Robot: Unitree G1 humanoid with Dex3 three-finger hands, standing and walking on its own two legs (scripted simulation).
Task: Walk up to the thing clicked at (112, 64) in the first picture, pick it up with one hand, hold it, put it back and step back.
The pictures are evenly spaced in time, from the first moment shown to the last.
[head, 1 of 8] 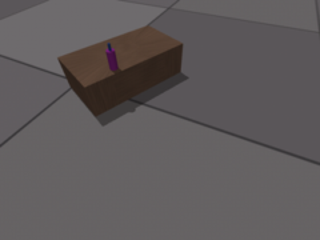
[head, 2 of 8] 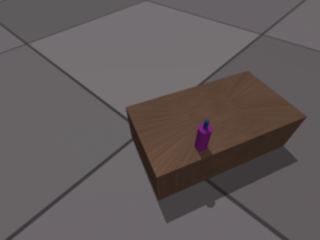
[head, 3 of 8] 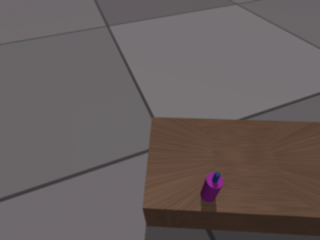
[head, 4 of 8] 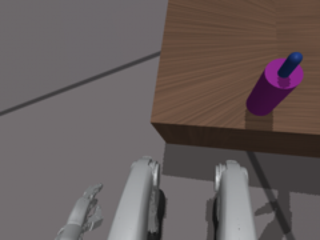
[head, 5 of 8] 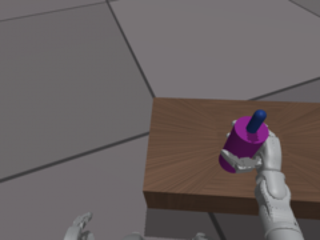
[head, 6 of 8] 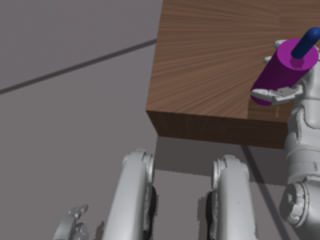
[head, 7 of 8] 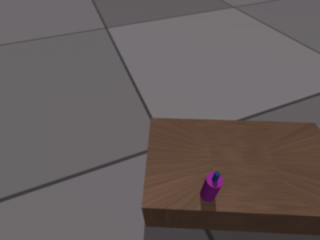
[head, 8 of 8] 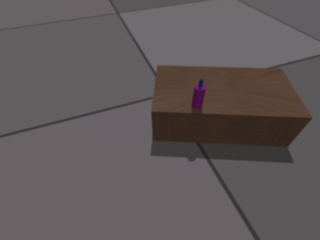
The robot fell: no
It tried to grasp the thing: yes
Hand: right
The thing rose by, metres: 0.38
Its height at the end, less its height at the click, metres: +0.00
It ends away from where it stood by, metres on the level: 0.00
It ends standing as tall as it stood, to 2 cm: yes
